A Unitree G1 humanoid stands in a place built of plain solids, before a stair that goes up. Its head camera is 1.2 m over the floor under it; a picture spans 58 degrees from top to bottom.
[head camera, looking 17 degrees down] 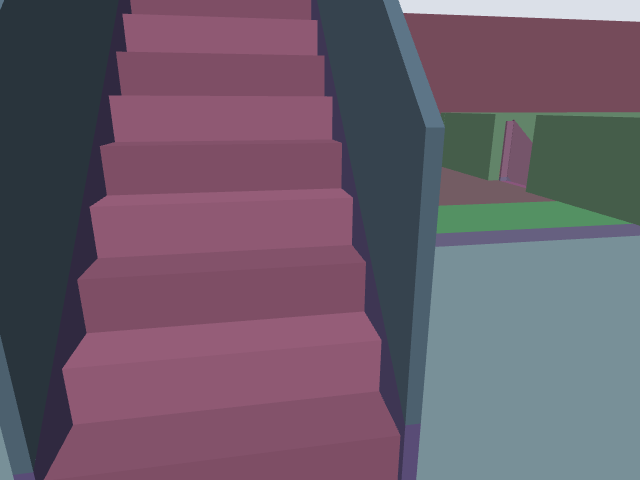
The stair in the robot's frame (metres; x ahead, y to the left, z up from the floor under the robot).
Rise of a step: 0.21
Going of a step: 0.23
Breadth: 1.04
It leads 10 degrees to the left of straight ahead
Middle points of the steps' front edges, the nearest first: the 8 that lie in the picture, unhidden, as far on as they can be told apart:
1.04 0.26 0.21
1.26 0.30 0.42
1.49 0.33 0.63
1.71 0.37 0.84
1.93 0.41 1.05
2.16 0.45 1.25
2.38 0.49 1.46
2.61 0.53 1.67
